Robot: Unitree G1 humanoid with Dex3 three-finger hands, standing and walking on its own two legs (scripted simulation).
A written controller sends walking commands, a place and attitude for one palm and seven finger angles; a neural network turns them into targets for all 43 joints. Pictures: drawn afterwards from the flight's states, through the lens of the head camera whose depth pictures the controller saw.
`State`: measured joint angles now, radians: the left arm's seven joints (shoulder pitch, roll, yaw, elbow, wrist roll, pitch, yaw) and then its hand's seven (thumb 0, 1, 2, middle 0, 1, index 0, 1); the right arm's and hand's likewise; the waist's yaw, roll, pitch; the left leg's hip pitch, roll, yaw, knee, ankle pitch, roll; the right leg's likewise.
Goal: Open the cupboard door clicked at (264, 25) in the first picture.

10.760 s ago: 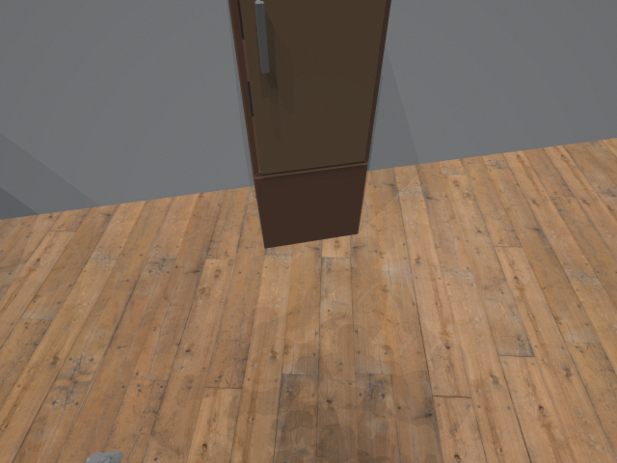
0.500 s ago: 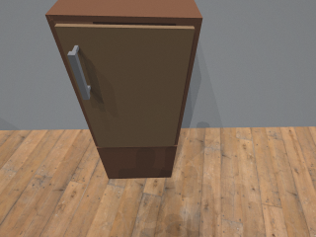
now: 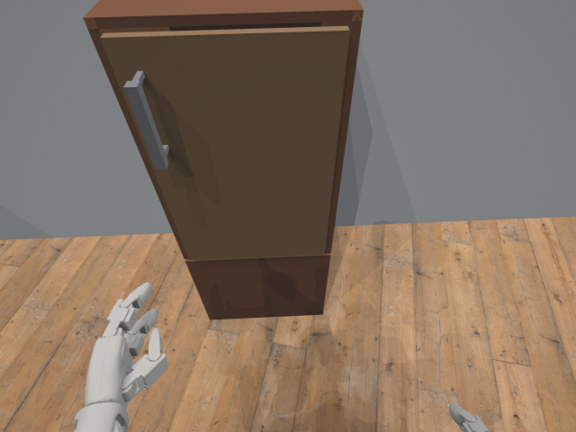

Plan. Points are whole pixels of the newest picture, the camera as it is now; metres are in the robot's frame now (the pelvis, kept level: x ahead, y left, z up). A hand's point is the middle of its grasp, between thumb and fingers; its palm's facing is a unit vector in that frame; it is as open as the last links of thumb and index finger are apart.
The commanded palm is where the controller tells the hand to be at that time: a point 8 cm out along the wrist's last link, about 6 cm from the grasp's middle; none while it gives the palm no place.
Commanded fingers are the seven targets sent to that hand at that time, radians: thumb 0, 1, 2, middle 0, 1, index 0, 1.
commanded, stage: raise the hand with hooked fingers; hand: left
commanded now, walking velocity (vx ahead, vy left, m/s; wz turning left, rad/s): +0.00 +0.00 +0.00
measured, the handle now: (151, 122) +0.58 +0.26 +0.13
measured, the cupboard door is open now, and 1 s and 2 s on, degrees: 0 0 0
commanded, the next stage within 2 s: move the hooked fingers beside the handle in 1.88 s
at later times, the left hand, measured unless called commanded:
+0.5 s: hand (140, 355) +0.22 +0.20 +0.03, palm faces +0.02 -1.00 -0.07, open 10.4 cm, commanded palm +0.18 +0.26 +0.04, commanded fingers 0.00 0.04 0.53 -0.26 -0.86 -0.26 -0.86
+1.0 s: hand (87, 296) +0.26 +0.26 +0.10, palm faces +0.10 -0.99 -0.06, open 13.3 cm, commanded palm +0.23 +0.30 +0.11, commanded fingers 0.00 -0.50 0.30 -0.30 -1.20 -0.30 -1.20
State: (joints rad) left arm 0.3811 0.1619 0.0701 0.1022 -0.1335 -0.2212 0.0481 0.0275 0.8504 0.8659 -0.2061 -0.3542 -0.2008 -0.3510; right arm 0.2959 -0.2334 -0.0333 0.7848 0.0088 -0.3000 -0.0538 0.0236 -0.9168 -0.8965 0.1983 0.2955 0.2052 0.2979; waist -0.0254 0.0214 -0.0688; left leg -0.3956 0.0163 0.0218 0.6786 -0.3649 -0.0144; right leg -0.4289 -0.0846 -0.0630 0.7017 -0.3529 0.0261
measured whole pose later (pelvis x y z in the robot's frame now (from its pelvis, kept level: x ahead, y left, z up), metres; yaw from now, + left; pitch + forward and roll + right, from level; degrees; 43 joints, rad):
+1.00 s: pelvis +0.00 +0.01 +0.00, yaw +0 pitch +4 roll -1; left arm 0.09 0.33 0.35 0.12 -0.30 -0.15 -0.32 0.00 -0.33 0.38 -0.29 -1.09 -0.29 -1.08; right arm 0.24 -0.25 0.05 0.59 0.04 -0.28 -0.09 0.02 -0.90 -0.90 0.20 0.30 0.21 0.30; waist 0.03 0.02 -0.05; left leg -0.42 0.04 0.01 0.75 -0.40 -0.01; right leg -0.42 -0.06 -0.07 0.71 -0.35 0.03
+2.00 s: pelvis +0.00 -0.01 +0.01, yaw -1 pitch +0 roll +0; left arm -0.15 0.40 0.46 0.31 -0.31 0.01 -0.40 -0.01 -0.50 0.30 -0.31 -1.20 -0.30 -1.20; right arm 0.25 -0.27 0.06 0.61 0.06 -0.22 -0.12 0.02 -0.90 -0.90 0.20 0.30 0.21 0.30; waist 0.04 0.05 -0.03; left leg -0.26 0.06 0.02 0.58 -0.32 -0.03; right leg -0.28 -0.04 -0.07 0.57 -0.29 0.00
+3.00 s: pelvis -0.01 +0.01 +0.00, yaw -2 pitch +11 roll -1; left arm -0.81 0.71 0.54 1.14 -0.15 -0.21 -0.49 -0.01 -0.50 0.30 -0.30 -1.20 -0.30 -1.20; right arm 0.37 -0.30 0.05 0.64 0.03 -0.07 -0.09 0.01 -0.90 -0.90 0.20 0.30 0.21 0.30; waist -0.09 0.00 -0.05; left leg -0.55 0.06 0.03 0.72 -0.36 -0.01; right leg -0.55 -0.04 -0.05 0.66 -0.29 0.03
